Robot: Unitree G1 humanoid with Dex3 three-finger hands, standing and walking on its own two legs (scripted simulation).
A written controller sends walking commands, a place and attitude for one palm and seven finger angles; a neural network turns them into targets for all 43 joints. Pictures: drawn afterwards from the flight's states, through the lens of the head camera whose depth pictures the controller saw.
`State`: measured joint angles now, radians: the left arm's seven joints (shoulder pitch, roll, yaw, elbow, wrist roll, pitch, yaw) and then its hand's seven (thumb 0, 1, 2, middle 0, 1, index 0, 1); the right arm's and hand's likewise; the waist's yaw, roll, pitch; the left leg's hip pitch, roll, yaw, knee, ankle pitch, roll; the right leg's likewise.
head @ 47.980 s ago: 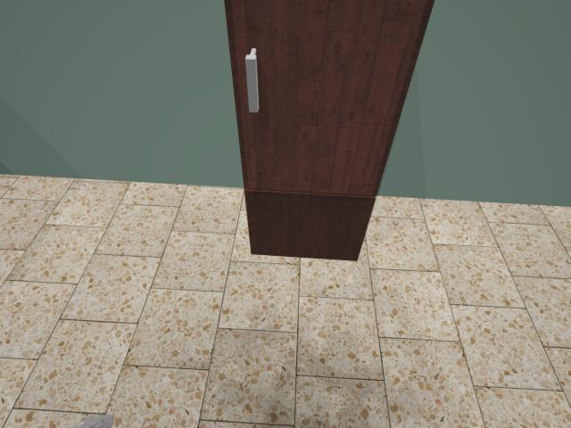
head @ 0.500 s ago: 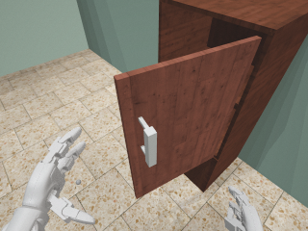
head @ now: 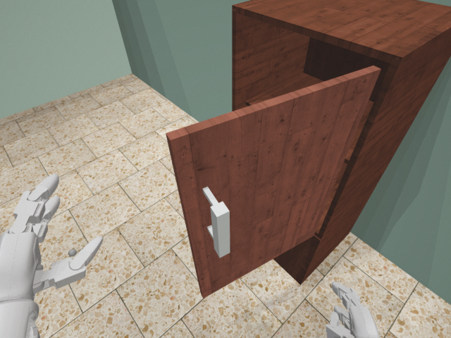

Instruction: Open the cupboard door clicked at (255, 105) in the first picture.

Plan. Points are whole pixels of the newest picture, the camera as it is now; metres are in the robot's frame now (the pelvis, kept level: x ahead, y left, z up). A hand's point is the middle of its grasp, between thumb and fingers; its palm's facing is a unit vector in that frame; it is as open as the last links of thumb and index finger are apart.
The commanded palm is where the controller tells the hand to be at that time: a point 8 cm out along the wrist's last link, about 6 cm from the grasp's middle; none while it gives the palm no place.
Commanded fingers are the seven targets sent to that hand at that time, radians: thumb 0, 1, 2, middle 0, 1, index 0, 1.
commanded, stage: draw the hand back to the body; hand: left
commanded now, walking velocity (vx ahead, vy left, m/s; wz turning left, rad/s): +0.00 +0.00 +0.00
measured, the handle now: (215, 222) +0.31 +0.06 +0.05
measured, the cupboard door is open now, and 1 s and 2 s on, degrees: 78 78 78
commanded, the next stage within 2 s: step back with the hand held close in 0.54 s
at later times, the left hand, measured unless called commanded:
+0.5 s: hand (69, 241) +0.20 +0.24 +0.15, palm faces +0.42 -0.82 -0.38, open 7.5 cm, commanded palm +0.15 +0.28 +0.17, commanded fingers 0.00 0.90 0.90 -0.20 -0.30 -0.20 -0.30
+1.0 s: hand (60, 257) +0.18 +0.25 +0.14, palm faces +0.31 -0.82 -0.48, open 7.4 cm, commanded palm +0.12 +0.29 +0.17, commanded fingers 0.00 0.90 0.90 -0.20 -0.30 -0.20 -0.30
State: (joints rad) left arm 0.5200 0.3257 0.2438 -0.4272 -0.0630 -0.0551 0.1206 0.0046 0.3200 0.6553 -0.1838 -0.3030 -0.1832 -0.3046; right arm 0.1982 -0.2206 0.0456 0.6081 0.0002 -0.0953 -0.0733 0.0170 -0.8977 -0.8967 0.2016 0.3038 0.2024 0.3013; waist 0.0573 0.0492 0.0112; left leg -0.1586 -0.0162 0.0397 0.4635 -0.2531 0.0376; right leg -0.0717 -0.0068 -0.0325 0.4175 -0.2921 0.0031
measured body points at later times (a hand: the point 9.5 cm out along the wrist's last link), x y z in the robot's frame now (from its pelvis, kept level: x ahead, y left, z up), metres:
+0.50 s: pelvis +0.01 -0.01 +0.00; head -0.01 -0.03 +0.45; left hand +0.17 +0.28 +0.17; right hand +0.20 -0.24 -0.08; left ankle +0.00 +0.09 -0.74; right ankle -0.04 -0.12 -0.74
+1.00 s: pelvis -0.03 +0.00 +0.00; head -0.01 +0.00 +0.45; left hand +0.15 +0.29 +0.17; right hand +0.15 -0.26 -0.08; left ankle +0.00 +0.09 -0.74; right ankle -0.04 -0.12 -0.74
